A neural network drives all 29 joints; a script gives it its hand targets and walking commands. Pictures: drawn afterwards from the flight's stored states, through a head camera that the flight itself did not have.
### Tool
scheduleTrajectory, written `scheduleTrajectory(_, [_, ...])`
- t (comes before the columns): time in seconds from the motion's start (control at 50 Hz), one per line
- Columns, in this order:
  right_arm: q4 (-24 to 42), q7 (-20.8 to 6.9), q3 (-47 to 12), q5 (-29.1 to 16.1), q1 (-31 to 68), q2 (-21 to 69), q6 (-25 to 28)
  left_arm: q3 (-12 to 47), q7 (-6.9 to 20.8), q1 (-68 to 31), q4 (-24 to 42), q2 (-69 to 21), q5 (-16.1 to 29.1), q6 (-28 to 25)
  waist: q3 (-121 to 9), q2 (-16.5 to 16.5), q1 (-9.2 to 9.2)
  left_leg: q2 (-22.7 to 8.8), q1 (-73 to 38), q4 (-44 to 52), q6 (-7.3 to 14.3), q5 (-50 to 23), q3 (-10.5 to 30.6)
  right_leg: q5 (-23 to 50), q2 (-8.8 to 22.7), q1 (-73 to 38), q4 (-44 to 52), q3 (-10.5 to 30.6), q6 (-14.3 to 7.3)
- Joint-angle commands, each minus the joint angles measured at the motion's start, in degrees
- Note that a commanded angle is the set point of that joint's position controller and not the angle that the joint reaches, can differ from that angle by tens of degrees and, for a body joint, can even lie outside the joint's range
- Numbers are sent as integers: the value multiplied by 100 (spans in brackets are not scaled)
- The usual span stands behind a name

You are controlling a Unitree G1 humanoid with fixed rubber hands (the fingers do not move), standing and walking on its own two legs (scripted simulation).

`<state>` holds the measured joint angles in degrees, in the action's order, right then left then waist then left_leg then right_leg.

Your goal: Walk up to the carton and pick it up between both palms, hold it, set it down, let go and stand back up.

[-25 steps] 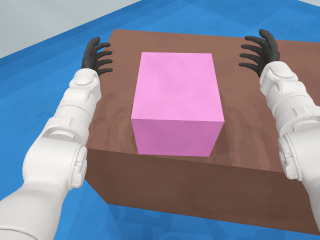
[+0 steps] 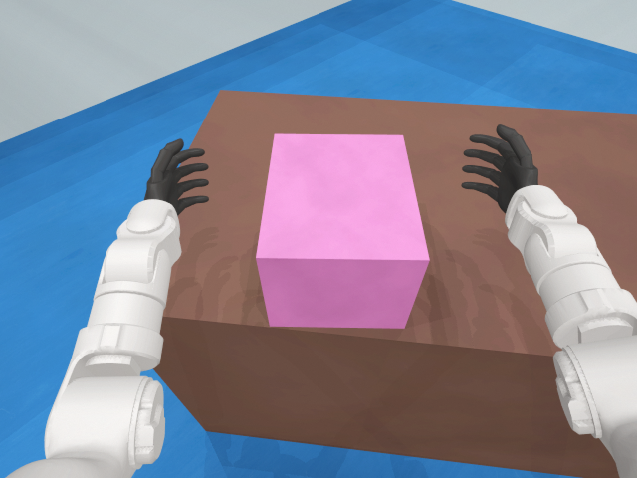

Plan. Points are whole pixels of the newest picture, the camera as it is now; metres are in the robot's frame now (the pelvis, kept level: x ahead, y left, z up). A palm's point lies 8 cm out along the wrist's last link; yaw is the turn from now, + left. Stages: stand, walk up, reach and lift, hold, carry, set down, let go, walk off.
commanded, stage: set down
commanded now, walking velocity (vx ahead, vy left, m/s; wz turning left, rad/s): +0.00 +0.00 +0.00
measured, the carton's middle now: (337, 228) +0.46 +0.01 +0.03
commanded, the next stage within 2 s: none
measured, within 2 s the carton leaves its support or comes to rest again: neither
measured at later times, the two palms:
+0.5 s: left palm (166, 264) +0.33 +0.21 +0.10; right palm (535, 263) +0.34 -0.22 +0.11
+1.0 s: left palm (164, 341) +0.25 +0.21 +0.05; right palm (550, 359) +0.25 -0.23 +0.06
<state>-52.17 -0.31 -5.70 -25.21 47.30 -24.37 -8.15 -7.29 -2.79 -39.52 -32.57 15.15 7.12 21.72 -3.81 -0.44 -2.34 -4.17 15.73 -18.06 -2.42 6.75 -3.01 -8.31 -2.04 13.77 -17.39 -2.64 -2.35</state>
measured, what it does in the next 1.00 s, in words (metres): stands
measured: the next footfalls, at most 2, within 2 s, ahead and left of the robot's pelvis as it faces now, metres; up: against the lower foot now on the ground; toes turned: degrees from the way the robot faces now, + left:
none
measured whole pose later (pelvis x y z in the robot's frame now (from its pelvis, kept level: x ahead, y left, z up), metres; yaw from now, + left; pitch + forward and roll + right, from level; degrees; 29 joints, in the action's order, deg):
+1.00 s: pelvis +0.01 +0.01 +0.00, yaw -2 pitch -1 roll +0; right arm -8.2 -4.7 3.9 -15.2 -7.3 -17.0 -1.4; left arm -2.8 -6.4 6.7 -0.4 6.9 5.9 11.9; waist -1.0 -1.4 -1.3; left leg -2.6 6.1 -14.7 -1.6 7.1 -4.0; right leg -9.4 -1.2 6.2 -17.0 0.2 -1.5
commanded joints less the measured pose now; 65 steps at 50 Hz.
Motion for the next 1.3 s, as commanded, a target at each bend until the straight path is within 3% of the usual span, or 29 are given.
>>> scheduleTrajectory(0.0, [1945,149,527,236,1337,-788,374,-186,30,-1288,1940,594,16,-210,-2744,-12,117,507,-1418,-188,144,-1709,63,2373,-156,-1190,-99,236,503])
scheduleTrajectory(0.04, [2192,160,621,331,1011,-739,357,-224,15,-1020,2063,590,35,-166,-2431,-181,180,518,-1350,-127,154,-1459,72,2077,-131,-1069,-28,237,506])
scheduleTrajectory(0.12, [2542,109,875,488,725,-687,218,-94,-95,-906,2225,472,183,-127,-2115,-169,282,474,-1263,-27,215,-637,80,1048,-82,-605,64,254,448])
scheduleTrajectory(0.22, [2488,-28,808,441,333,-537,4,-71,-222,-648,2311,399,156,-26,-1847,-171,186,450,-1329,71,241,-340,129,460,-13,-382,141,328,388])
scheduleTrajectory(0.34, [2921,5,654,358,-464,-445,62,-272,-149,371,2585,271,-160,137,-1583,-203,30,505,-1380,84,259,-747,40,1001,-38,-850,106,374,453])
scheduleTrajectory(0.4, [3068,-11,747,341,-882,-446,103,-263,-142,740,2942,70,-247,169,-1330,-79,83,492,-1586,101,208,-853,64,923,-56,-711,160,362,415])
scheduleTrajectory(0.5, [3949,-81,890,417,-1489,-399,219,-139,-191,1290,3734,-88,-121,98,-1093,-19,149,492,-1793,112,126,-786,57,734,-70,-455,231,343,338])
scheduleTrajectory(0.58, [3944,-172,1061,543,-2029,-323,200,22,-230,1634,3797,-286,-121,38,-777,125,279,461,-1871,191,97,-568,102,269,-65,-67,342,316,261])
scheduleTrajectory(0.6, [4049,-195,1073,602,-2255,-330,217,22,-232,1877,3853,-287,-146,16,-732,6,280,457,-1879,188,106,-536,116,267,-51,-121,362,349,250])
scheduleTrajectory(0.7, [4842,-235,1122,677,-3036,-334,512,-45,-237,2655,4368,-271,-178,-362,-1099,-114,219,472,-2038,145,92,-1063,128,999,-87,-482,286,358,314])
scheduleTrajectory(0.74, [4909,-284,1201,735,-3280,-243,627,26,-260,2884,4211,-377,-153,-529,-702,-144,133,468,-1891,202,96,-777,133,550,-84,-331,361,360,279])
scheduleTrajectory(0.76, [4974,-309,1139,771,-3735,-112,665,94,-253,3268,4213,-470,-167,-607,-551,-230,177,470,-1937,261,129,-740,126,500,-76,-376,429,384,272])
scheduleTrajectory(0.9, [5327,-458,1272,1001,-4339,48,842,356,-383,3545,4191,-430,-130,-1135,-259,-233,73,437,-1716,408,202,-150,123,-237,57,-10,570,495,190])
scheduleTrajectory(1.0, [5304,-509,1058,1040,-5167,205,1128,473,-432,4319,3952,-416,-189,-1662,-236,-213,-79,446,-1679,403,201,-388,99,95,109,-284,546,609,180])
scheduleTrajectory(1.2, [5037,-376,1031,1218,-5943,340,1539,662,-380,4952,3741,-470,-234,-2009,31,-135,98,442,-1817,333,106,-810,97,683,133,-386,543,571,167])
scheduleTrajectory(1.24, [4829,-371,906,1204,-6085,348,1476,655,-357,5097,3568,-431,-305,-1960,215,-64,51,446,-1820,334,103,-806,95,627,102,-381,581,574,112])
scheduleTrajectory(1.28, [5042,-344,888,1250,-6140,400,1527,712,-325,5152,3725,-353,-278,-2000,120,-196,81,441,-1914,271,91,-964,115,898,109,-497,536,574,143])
